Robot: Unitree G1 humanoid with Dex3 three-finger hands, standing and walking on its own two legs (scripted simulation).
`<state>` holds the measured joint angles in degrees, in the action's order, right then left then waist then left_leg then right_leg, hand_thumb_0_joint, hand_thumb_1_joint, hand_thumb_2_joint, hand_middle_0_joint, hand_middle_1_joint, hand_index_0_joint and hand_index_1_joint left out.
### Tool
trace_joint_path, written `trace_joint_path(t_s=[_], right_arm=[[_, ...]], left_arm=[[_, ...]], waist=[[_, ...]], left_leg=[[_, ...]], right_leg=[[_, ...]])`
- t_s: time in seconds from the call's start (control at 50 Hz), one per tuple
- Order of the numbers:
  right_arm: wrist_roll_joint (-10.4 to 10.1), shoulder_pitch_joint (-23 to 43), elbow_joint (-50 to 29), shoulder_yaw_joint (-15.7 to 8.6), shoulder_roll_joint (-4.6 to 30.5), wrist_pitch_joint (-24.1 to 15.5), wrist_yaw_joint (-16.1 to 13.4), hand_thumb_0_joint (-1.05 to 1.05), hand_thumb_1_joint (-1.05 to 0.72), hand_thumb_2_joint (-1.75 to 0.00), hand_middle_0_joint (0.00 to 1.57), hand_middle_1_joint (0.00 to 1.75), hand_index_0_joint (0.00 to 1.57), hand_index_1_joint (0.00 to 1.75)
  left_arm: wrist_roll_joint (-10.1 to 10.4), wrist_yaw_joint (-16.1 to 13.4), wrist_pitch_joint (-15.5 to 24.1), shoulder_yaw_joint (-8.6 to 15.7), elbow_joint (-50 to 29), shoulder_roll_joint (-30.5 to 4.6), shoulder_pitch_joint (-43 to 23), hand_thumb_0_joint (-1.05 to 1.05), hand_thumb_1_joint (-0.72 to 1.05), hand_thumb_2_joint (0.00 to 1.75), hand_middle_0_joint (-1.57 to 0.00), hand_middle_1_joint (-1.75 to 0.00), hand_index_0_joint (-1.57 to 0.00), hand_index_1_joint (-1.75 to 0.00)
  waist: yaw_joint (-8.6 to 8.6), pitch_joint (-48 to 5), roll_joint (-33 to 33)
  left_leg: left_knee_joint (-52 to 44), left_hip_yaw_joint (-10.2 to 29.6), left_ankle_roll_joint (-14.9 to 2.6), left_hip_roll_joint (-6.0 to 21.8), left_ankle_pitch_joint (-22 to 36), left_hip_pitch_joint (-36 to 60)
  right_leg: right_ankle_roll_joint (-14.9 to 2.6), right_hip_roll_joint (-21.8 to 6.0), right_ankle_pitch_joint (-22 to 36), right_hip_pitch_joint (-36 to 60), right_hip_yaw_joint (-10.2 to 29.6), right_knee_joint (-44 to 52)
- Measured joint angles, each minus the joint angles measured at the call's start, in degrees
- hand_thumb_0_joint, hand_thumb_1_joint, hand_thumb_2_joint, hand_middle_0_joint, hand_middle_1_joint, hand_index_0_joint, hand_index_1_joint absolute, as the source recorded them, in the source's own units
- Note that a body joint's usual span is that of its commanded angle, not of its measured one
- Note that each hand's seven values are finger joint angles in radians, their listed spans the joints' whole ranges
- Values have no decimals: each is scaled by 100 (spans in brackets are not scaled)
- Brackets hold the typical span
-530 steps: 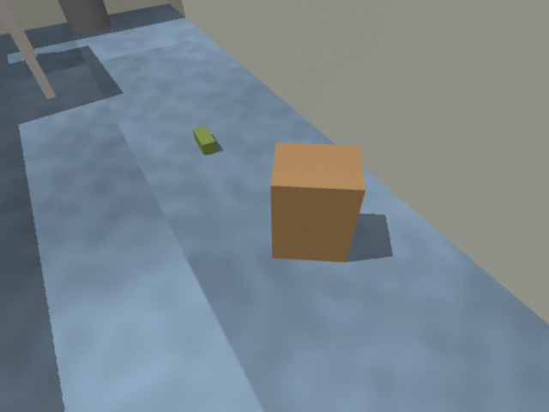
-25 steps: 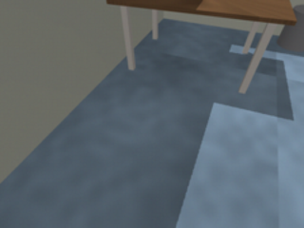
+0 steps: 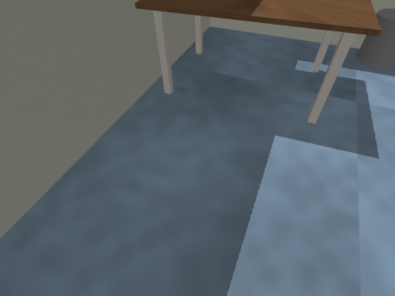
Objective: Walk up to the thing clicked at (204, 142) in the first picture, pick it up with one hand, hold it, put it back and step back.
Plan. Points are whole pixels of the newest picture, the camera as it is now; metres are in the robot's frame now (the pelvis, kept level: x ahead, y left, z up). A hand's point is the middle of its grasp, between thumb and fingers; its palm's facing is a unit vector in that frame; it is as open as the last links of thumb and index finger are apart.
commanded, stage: stand
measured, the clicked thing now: out of the picture +0.16 -1.08 -0.75
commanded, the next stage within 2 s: walk up in 1.76 s
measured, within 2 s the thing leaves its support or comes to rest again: neither
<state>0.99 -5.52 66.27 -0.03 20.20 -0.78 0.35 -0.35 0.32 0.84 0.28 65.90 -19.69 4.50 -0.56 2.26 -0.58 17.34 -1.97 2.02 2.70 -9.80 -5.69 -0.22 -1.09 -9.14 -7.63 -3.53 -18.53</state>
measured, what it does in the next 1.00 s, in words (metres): stands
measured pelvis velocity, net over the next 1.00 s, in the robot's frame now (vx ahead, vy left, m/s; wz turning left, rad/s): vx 0.01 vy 0.00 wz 0.00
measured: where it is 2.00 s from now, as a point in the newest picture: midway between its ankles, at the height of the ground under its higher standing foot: outside the picture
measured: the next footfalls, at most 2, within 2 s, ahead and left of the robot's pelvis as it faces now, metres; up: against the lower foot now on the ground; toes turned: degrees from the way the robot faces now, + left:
none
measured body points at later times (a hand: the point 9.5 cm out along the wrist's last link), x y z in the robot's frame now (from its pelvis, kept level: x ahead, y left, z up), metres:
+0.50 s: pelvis +0.01 +0.00 +0.00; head +0.01 -0.01 +0.45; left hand +0.09 +0.30 -0.13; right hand +0.08 -0.30 -0.14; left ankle +0.00 +0.14 -0.75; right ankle +0.01 -0.11 -0.75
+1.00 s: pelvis +0.01 +0.00 +0.00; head +0.02 -0.01 +0.45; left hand +0.09 +0.30 -0.13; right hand +0.08 -0.30 -0.14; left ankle +0.00 +0.14 -0.75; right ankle +0.01 -0.11 -0.75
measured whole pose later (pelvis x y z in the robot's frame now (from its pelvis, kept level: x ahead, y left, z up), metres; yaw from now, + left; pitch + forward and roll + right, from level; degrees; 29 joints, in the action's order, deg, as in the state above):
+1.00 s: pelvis +0.01 +0.00 +0.00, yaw +0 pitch -2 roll +0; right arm 1.0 -6.4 65.6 0.4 20.2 -0.6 0.1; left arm -0.4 0.2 0.7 0.1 65.8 -19.9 5.6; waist -0.2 2.1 -0.6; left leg 17.0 -1.7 2.4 3.1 -10.5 -4.8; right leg -0.5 -0.7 -10.0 -6.7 -3.8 -18.2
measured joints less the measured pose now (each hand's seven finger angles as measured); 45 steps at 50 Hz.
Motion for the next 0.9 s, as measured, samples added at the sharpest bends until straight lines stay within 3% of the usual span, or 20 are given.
trace_joint_path(t_s=[0.9], right_arm=[[3, -86, -69, 46, 1, 10, -26, 1, -90, -90, 20, 30, 20, 30]], left_arm=[[-6, -7, -9, -7, -3, -17, 104, 0, 90, 90, -20, -30, -20, -30]], waist=[[42, -16, -4]], left_leg=[[-36, 26, 37, 40, -67, 83]], right_leg=[[-32, 39, -82, 85, -28, 25]])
